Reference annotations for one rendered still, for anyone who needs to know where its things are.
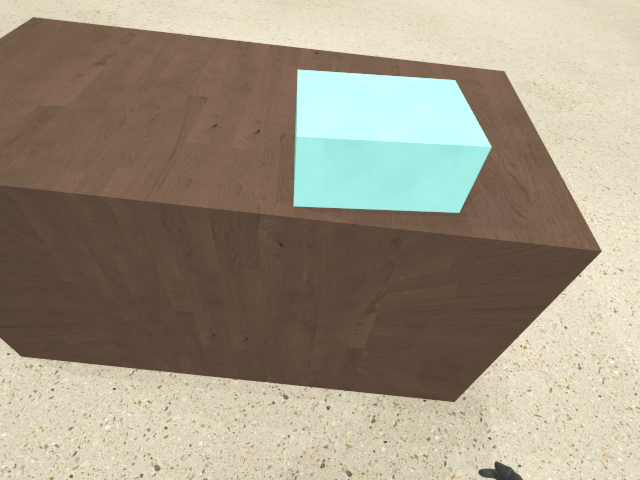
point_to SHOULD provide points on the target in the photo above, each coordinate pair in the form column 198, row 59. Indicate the pedestal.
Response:
column 147, row 221

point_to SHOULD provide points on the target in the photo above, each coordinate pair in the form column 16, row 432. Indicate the carton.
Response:
column 382, row 142

